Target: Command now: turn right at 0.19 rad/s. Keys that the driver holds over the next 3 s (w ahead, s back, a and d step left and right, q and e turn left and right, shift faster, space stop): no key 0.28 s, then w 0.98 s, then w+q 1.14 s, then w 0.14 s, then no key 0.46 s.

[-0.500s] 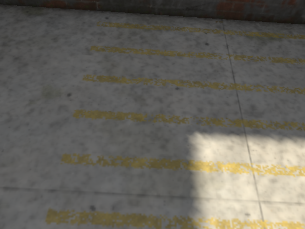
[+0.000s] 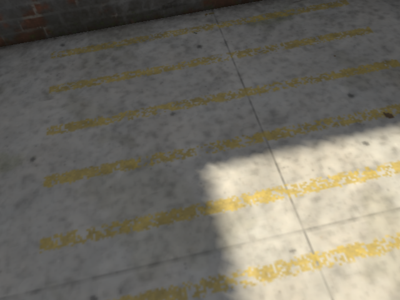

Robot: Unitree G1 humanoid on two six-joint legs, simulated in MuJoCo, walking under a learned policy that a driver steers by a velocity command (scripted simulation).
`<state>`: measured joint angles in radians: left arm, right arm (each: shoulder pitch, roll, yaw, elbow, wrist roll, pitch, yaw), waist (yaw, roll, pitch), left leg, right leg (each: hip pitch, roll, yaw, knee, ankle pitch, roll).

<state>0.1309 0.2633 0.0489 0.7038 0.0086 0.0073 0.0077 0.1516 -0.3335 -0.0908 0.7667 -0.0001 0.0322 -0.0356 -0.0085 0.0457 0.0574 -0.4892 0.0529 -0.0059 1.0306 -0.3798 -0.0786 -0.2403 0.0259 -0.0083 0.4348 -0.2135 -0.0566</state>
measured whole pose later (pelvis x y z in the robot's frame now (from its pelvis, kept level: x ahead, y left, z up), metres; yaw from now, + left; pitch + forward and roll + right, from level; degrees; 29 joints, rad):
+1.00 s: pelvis +0.26 +0.06 -0.03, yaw -2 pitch +1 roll +0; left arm 0.44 0.26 0.04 0.95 -0.01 -0.06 0.01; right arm 0.00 -0.27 -0.04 0.71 0.01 -0.08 0.03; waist 0.06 -0.01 0.06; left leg -0.50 -0.02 0.06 0.61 -0.14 0.07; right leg -0.07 -0.01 0.07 0.89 -0.48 -0.01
